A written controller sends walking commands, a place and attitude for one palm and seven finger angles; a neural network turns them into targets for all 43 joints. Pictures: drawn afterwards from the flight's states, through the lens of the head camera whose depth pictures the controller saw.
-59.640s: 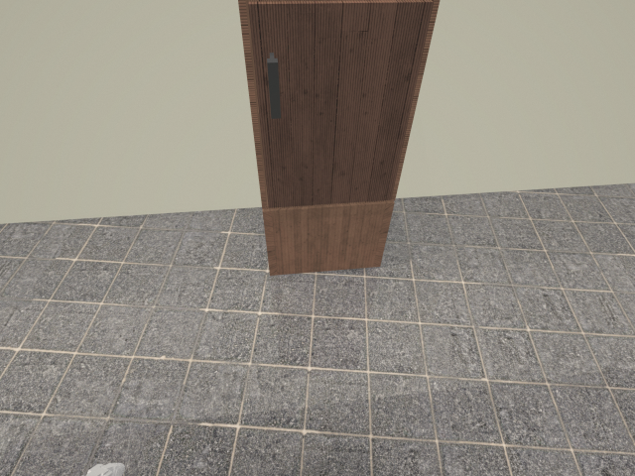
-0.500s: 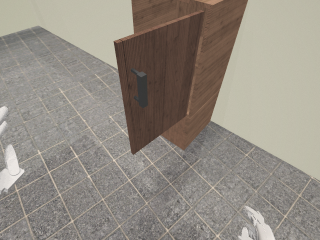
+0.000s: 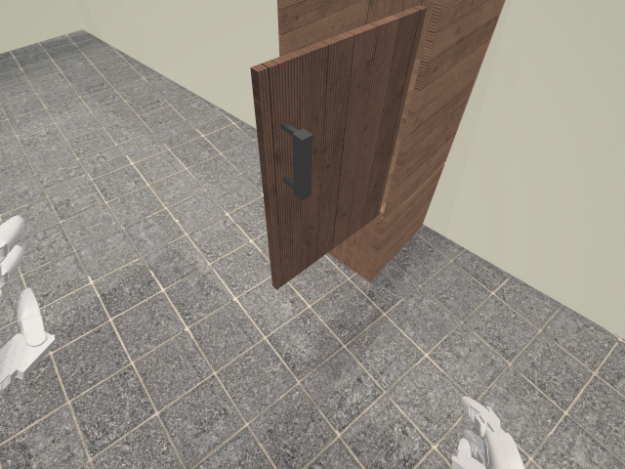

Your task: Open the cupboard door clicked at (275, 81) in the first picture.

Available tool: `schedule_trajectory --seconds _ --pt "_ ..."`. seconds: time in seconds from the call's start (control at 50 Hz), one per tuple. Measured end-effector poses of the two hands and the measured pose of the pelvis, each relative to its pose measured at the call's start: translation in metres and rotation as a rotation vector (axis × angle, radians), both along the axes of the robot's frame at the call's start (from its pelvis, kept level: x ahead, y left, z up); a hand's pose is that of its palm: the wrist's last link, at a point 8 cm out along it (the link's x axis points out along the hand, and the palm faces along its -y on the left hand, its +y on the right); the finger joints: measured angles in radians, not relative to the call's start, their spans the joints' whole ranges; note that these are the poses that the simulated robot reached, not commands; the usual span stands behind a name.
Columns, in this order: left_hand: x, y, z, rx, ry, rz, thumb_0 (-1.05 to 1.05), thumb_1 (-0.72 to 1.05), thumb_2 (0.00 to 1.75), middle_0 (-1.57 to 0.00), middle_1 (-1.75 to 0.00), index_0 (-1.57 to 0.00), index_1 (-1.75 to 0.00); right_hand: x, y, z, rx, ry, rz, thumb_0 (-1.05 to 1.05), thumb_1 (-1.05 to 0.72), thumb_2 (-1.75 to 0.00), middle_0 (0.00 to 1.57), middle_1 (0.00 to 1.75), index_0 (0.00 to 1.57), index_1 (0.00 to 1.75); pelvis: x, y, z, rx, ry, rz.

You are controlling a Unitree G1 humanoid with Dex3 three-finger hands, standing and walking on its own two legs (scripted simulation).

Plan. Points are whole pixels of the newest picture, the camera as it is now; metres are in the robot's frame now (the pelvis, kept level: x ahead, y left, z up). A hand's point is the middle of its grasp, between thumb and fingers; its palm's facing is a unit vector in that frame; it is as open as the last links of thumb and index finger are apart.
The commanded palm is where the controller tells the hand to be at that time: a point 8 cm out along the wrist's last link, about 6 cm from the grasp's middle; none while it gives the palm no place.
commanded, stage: stop stepping back and stand still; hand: left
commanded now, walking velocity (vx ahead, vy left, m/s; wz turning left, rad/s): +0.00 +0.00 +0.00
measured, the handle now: (294, 161) +0.61 +0.08 +0.04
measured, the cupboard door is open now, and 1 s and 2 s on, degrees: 83 83 83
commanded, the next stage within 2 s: let the arm hang, fingers relaxed in 0.08 s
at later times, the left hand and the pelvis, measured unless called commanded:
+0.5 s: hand out of the picture +0.03 +0.17 -0.18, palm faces -0.02 -0.98 -0.18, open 7.3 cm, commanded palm none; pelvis -0.01 -0.01 -0.01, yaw +1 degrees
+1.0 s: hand out of the picture +0.00 +0.16 -0.17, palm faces +0.06 -0.97 -0.23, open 7.4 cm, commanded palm none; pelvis +0.00 -0.02 +0.00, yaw +2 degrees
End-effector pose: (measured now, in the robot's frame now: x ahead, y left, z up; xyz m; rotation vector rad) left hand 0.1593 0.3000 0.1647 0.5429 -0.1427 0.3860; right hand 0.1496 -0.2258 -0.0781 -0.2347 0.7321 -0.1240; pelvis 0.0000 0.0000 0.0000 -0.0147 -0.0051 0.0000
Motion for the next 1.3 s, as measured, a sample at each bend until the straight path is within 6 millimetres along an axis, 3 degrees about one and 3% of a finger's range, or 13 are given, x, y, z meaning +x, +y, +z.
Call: schedule_trajectory --seconds 0.18,0.2,0.24,0.28,0.32,0.4,0.48,0.62,0.74,0.84,1.08,1.18,1.3 --pt "0.000 0.001 -0.001 0.002 0.014 -0.009 0.02 0.89 0.90 -0.21 -0.31 -0.21 -0.31 -0.002 -0.005 0.002 -0.019 0.002 -0.017 0.01 -0.91 -0.90 0.20 0.30 0.20 0.30 -0.001 0.002 0.001 -0.002 0.005 0.003" --pt "0.003 0.002 -0.008 0.012 0.035 -0.021 0.02 0.89 0.90 -0.21 -0.31 -0.21 -0.31 -0.001 -0.006 -0.001 -0.010 0.001 0.000 0.01 -0.91 -0.90 0.20 0.30 0.20 0.30 -0.002 0.003 0.000 -0.003 0.014 0.013" --pt "0.012 0.007 -0.048 -0.031 0.195 -0.021 0.01 0.89 0.90 -0.21 -0.31 -0.20 -0.30 -0.001 -0.011 -0.016 0.005 0.052 0.043 0.01 -0.90 -0.90 0.20 0.30 0.20 0.30 -0.005 0.005 -0.004 0.000 0.028 0.026" --pt "0.014 0.010 -0.107 -0.119 0.436 0.017 0.01 0.89 0.90 -0.21 -0.30 -0.20 -0.30 -0.003 -0.017 -0.033 0.010 0.119 0.056 0.01 -0.90 -0.90 0.20 0.30 0.20 0.30 -0.009 0.007 -0.008 0.008 0.031 0.028" --pt "0.001 0.004 -0.168 -0.208 0.687 0.054 0.01 0.90 0.90 -0.20 -0.30 -0.20 -0.30 -0.010 -0.024 -0.044 0.015 0.173 0.043 0.01 -0.91 -0.90 0.20 0.30 0.20 0.30 -0.011 0.005 -0.011 0.013 0.026 0.024" --pt "-0.055 -0.035 -0.261 -0.378 1.090 0.081 0.01 0.90 0.90 -0.20 -0.30 -0.19 -0.30 -0.040 -0.035 -0.053 0.007 0.288 -0.004 0.01 -0.91 -0.90 0.20 0.30 0.20 0.30 -0.012 -0.001 -0.011 0.018 0.010 0.020" --pt "-0.119 -0.082 -0.308 -0.538 1.343 0.098 0.01 0.91 0.90 -0.20 -0.30 -0.20 -0.30 -0.084 -0.042 -0.056 -0.017 0.449 -0.046 0.01 -0.91 -0.90 0.20 0.30 0.20 0.30 -0.012 -0.008 -0.009 0.017 -0.004 0.023" --pt "-0.197 -0.087 -0.315 -0.625 1.514 0.259 0.01 0.96 0.90 -0.21 -0.30 -0.20 -0.30 -0.152 -0.036 -0.063 0.000 0.699 -0.080 0.01 -0.91 -0.90 0.19 0.30 0.19 0.30 -0.010 -0.017 -0.004 0.005 -0.011 0.041" --pt "-0.222 -0.082 -0.306 -0.615 1.568 0.335 0.01 0.93 0.90 -0.21 -0.30 -0.20 -0.30 -0.175 -0.020 -0.071 0.058 0.761 -0.098 0.01 -0.91 -0.90 0.19 0.30 0.19 0.30 -0.008 -0.019 -0.002 0.006 -0.016 0.040" --pt "-0.212 -0.080 -0.303 -0.596 1.539 0.342 0.01 0.92 0.90 -0.20 -0.30 -0.20 -0.30 -0.175 -0.008 -0.077 0.100 0.750 -0.099 0.01 -0.91 -0.90 0.19 0.30 0.19 0.30 -0.007 -0.020 -0.002 0.009 -0.018 0.037" --pt "-0.150 -0.096 -0.306 -0.603 1.389 0.244 0.01 0.91 0.90 -0.20 -0.30 -0.20 -0.30 -0.155 -0.001 -0.078 0.120 0.687 -0.096 0.01 -0.92 -0.90 0.20 0.30 0.20 0.30 0.000 -0.021 -0.002 0.017 -0.027 0.036" --pt "-0.143 -0.096 -0.307 -0.600 1.382 0.235 0.01 0.93 0.90 -0.20 -0.30 -0.20 -0.30 -0.151 -0.006 -0.076 0.109 0.674 -0.105 0.01 -0.92 -0.90 0.19 0.30 0.19 0.30 0.002 -0.022 -0.001 0.017 -0.030 0.034" --pt "-0.149 -0.098 -0.307 -0.607 1.409 0.241 0.01 0.92 0.90 -0.20 -0.30 -0.20 -0.30 -0.148 -0.011 -0.074 0.099 0.677 -0.106 0.01 -0.91 -0.90 0.19 0.30 0.19 0.30 0.004 -0.023 0.000 0.016 -0.028 0.032"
